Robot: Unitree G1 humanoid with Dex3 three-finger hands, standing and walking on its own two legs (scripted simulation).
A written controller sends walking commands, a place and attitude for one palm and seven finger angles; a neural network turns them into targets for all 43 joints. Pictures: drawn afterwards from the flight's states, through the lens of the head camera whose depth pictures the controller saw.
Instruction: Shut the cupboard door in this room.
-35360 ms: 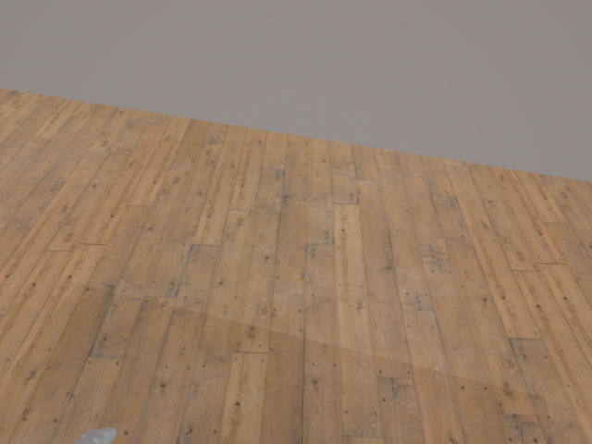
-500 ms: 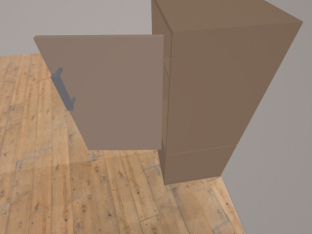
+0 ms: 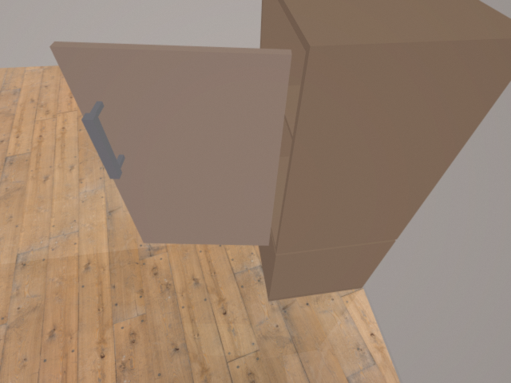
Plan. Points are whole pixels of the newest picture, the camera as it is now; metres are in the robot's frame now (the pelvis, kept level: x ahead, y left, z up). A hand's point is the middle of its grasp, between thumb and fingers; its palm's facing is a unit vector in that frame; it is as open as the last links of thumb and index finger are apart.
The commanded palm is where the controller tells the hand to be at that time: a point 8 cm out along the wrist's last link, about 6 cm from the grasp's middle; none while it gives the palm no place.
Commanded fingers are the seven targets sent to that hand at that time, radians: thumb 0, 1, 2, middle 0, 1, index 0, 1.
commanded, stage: shuffle to correct the standing spot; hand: left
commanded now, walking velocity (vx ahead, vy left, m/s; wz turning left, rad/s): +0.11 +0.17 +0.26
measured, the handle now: (107, 142) +0.50 +0.33 +0.08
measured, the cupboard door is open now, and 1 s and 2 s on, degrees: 81 81 81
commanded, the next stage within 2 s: come to a stop and stand still in 0.28 s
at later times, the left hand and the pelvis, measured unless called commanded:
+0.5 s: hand out of the picture +0.06 +0.28 -0.18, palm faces +0.13 -0.96 -0.25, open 7.4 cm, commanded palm none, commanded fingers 0.00 0.90 0.90 -0.20 -0.30 -0.20 -0.30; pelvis +0.06 +0.07 -0.01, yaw +4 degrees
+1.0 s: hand out of the picture +0.11 +0.25 -0.16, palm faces +0.08 -0.97 -0.24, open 7.3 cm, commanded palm none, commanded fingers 0.00 0.90 0.90 -0.20 -0.30 -0.20 -0.30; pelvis +0.08 +0.06 +0.00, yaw +3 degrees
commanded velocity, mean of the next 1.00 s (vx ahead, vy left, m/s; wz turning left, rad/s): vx -0.02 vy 0.02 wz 0.01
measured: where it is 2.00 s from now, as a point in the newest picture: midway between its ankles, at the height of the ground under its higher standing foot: outside the picture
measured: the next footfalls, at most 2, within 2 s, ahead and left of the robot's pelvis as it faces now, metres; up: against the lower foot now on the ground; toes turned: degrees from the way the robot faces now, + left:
left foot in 0.38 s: +0.10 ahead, +0.20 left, +0.00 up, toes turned +6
right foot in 0.62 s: +0.13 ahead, +0.01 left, +0.00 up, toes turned +2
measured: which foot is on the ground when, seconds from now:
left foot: down 0.00-0.08, up 0.10-0.36, down 0.38-1.00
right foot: down 0.00-0.36, up 0.38-0.60, down 0.62-1.00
